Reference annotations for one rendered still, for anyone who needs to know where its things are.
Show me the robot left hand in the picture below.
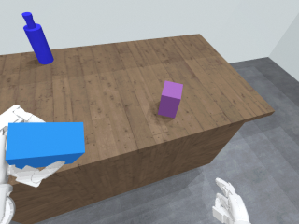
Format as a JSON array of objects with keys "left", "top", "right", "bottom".
[{"left": 0, "top": 105, "right": 65, "bottom": 188}]

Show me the robot right hand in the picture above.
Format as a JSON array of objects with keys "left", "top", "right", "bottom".
[{"left": 212, "top": 177, "right": 249, "bottom": 224}]

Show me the robot left forearm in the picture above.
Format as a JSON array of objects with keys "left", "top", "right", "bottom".
[{"left": 0, "top": 184, "right": 16, "bottom": 224}]

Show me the sponge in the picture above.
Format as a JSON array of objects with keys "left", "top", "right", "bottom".
[{"left": 6, "top": 122, "right": 85, "bottom": 169}]

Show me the table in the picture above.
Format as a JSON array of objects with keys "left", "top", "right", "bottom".
[{"left": 0, "top": 34, "right": 275, "bottom": 224}]

